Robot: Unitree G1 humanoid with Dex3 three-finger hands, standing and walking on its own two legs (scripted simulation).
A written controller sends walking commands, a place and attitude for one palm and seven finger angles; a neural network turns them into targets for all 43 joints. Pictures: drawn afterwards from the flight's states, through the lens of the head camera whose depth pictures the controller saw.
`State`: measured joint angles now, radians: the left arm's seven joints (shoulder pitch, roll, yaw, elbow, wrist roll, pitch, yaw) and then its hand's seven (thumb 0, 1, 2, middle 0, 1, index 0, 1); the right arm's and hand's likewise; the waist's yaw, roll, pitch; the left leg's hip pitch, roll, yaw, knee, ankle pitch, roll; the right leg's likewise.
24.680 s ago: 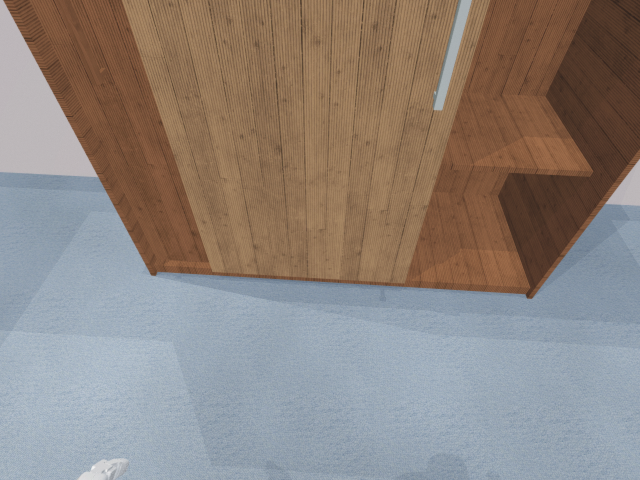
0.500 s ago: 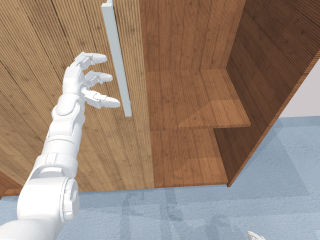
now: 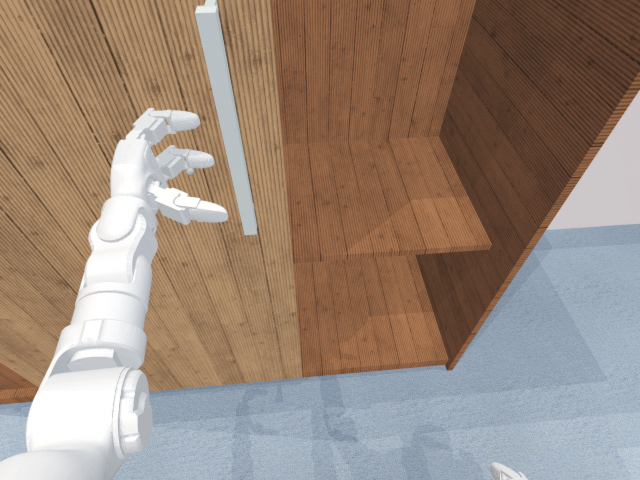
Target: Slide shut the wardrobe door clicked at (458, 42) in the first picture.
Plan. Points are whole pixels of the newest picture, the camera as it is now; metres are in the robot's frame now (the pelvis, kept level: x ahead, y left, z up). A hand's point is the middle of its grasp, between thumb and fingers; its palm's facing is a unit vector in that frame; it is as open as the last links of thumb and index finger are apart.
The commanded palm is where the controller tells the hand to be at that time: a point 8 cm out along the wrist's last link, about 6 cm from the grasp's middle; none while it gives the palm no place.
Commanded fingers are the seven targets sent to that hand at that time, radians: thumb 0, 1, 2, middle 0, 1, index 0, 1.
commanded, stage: move the hooked fingers beside the handle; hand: left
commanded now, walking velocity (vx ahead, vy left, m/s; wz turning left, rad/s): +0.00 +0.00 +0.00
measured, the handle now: (234, 138) +0.49 +0.11 +0.18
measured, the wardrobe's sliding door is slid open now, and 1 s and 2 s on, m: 0.47 0.47 0.47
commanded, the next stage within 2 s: feel for the door with the fingertips in 1.26 s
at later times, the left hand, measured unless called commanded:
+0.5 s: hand (179, 178) +0.44 +0.18 +0.16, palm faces +0.09 -1.00 +0.01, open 13.9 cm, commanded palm +0.40 +0.22 +0.16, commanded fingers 0.00 -0.50 0.30 -0.30 -1.20 -0.30 -1.20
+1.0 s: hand (179, 183) +0.41 +0.17 +0.18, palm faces +0.10 -0.99 -0.01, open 14.0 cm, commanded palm +0.39 +0.21 +0.17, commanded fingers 0.00 -0.50 0.30 -0.30 -1.20 -0.30 -1.20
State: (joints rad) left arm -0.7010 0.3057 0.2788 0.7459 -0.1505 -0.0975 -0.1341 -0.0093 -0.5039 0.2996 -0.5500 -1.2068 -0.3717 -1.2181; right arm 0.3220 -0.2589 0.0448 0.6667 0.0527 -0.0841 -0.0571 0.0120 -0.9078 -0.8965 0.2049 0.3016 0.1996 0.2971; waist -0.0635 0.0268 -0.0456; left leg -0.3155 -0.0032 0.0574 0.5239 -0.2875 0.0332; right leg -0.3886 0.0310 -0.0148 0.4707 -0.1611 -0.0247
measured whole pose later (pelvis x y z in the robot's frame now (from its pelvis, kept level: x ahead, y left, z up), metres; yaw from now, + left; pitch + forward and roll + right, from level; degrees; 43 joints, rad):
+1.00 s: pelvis +0.03 +0.00 +0.01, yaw +3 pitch +0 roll -1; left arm -0.46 0.21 0.15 0.31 -0.19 0.14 -0.03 -0.01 -0.50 0.30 -0.30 -1.20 -0.30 -1.20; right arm 0.18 -0.24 0.06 0.66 0.05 -0.08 -0.06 0.01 -0.91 -0.90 0.20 0.30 0.20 0.30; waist 0.01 0.05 -0.02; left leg -0.14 -0.02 0.00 0.44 -0.29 0.03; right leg -0.21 0.02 -0.06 0.42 -0.21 -0.03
